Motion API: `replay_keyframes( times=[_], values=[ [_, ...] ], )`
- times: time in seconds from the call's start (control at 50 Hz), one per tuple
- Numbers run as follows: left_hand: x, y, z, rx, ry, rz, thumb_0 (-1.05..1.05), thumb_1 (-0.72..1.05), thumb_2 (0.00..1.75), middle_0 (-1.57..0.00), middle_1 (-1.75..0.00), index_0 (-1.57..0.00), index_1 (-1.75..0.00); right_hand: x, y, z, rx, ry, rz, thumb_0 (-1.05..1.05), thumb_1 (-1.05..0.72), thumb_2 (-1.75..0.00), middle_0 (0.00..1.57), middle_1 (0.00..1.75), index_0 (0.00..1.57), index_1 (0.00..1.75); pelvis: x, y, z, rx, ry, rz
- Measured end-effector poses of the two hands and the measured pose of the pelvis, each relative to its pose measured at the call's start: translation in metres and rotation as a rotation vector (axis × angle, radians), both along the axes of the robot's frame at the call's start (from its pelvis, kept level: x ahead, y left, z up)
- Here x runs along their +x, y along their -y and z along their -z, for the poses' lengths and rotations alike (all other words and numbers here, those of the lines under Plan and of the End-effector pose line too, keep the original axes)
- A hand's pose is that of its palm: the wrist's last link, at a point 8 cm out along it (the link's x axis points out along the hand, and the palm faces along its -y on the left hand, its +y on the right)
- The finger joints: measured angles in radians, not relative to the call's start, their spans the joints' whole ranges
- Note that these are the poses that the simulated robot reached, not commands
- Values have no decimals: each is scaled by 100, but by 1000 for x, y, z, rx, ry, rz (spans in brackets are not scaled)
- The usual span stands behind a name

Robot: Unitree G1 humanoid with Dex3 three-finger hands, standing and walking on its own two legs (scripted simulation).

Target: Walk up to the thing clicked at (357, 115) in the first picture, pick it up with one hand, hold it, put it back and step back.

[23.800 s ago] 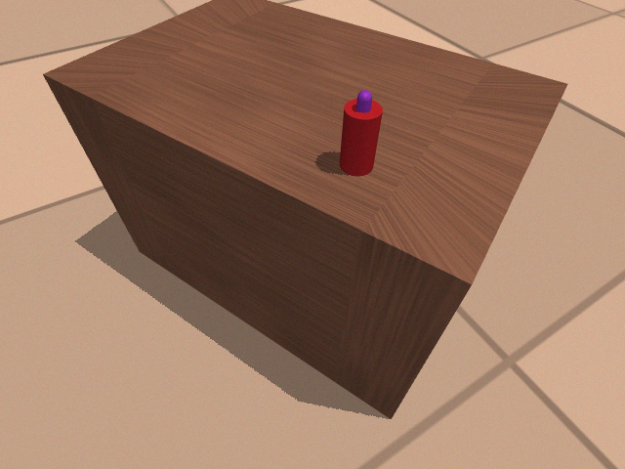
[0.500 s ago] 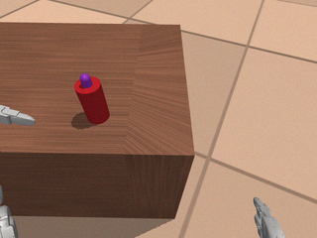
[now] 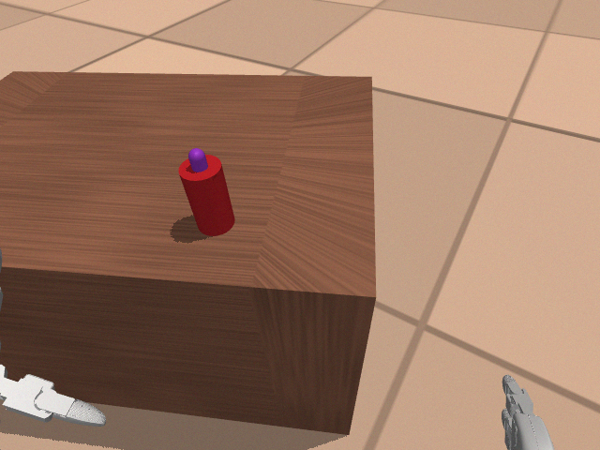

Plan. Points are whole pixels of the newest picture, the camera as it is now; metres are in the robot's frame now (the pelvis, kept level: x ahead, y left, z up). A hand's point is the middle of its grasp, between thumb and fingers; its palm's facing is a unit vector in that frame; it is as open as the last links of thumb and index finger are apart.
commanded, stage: sink last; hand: left
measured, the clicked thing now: (206, 189) +0.50 +0.20 +0.07
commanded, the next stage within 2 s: home in 0.24 s
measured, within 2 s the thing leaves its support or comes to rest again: neither
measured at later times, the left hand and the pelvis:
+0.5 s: hand (14, 350) +0.18 +0.29 +0.15, palm faces +0.45 -0.78 -0.43, open 17.5 cm; pelvis -0.02 +0.00 +0.01, yaw +0 degrees
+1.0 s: hand (182, 431) +0.17 +0.19 -0.07, palm faces +0.11 -0.98 -0.19, open 17.6 cm; pelvis +0.00 +0.01 +0.01, yaw +0 degrees
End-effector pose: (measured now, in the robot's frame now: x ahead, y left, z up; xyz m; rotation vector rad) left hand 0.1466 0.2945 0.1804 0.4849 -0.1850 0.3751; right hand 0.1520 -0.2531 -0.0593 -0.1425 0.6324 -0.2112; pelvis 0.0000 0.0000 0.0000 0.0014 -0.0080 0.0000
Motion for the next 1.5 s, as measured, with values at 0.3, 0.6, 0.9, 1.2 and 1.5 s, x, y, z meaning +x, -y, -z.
replay_keyframes(
  times=[0.3,0.6,0.9,1.2,1.5],
  values=[
    [-21,-6,2,34,30,-26,-1,-54,3,-6,-5,-6,-5,-18,13,-4,-40,22,2,-1,51,-6,6,6,6,5,-18,7,-4,8,43,-7],
    [-7,-26,53,-91,-92,-64,-1,-55,6,-6,-6,-6,-5,-10,-26,-2,1,-9,-74,-1,6,-36,11,15,11,15,-15,-3,-10,3,40,3],
    [-7,35,189,-381,-604,5,-1,-57,4,-6,-5,-5,-4,8,-34,3,-17,-55,-71,1,-65,-75,18,26,18,26,-2,-8,-12,-1,16,3],
    [11,65,247,-448,-836,7,-1,-57,4,-6,-4,-5,-4,-16,-21,23,-46,-229,-57,1,-89,-89,20,30,20,30,6,-4,-10,-7,-9,11],
    [18,67,249,-383,-897,37,-1,-57,4,-5,-4,-5,-4,-19,-14,28,-31,-265,-59,1,-90,-90,20,30,21,30,9,-3,-10,-3,-10,21]
  ],
)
